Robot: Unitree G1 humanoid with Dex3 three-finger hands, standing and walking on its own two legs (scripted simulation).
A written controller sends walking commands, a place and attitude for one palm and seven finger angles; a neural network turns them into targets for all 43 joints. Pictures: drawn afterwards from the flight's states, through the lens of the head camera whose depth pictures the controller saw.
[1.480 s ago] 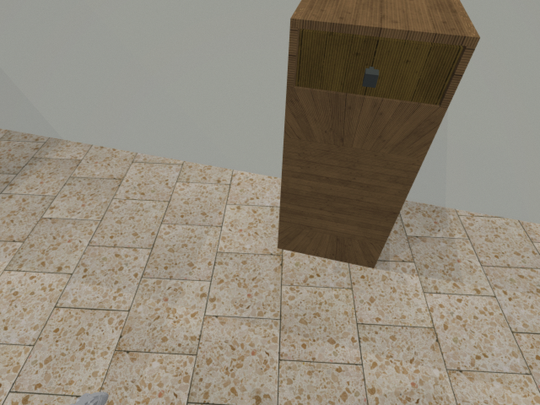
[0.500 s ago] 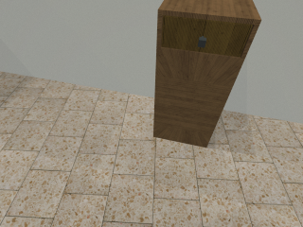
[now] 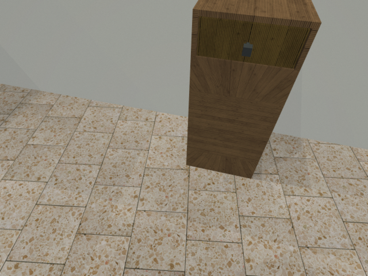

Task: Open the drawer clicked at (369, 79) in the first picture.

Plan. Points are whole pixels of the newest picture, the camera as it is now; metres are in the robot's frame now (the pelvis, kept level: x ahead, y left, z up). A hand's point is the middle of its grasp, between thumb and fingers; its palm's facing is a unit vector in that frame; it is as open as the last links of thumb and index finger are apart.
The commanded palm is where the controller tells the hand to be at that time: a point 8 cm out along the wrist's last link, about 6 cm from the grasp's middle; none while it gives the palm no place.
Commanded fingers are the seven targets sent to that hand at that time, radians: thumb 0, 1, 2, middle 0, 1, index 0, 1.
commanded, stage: turn to face it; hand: left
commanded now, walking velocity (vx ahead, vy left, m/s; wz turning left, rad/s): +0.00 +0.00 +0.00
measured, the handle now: (247, 48) +0.86 -0.18 +0.10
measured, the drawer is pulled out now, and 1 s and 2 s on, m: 0.00 0.00 0.00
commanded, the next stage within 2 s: take the last steps up to it in 0.48 s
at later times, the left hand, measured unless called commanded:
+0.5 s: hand out of the picture +0.07 +0.20 -0.17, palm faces -0.10 -0.96 -0.26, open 7.4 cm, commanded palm none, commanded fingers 0.00 0.90 0.90 -0.20 -0.30 -0.20 -0.30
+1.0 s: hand out of the picture +0.14 +0.14 -0.19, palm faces -0.17 -0.96 -0.24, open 7.4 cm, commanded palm none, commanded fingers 0.00 0.90 0.90 -0.20 -0.30 -0.20 -0.30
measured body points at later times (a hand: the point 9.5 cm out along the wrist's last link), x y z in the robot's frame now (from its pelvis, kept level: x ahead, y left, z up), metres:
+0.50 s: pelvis +0.00 +0.00 -0.01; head +0.02 -0.01 +0.44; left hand +0.08 +0.25 -0.15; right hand +0.04 -0.26 -0.16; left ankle +0.00 +0.13 -0.75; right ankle +0.00 -0.12 -0.75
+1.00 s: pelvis +0.05 -0.06 -0.03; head +0.07 -0.07 +0.42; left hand +0.15 +0.19 -0.17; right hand -0.03 -0.31 -0.18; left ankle +0.00 +0.10 -0.71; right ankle +0.03 -0.16 -0.75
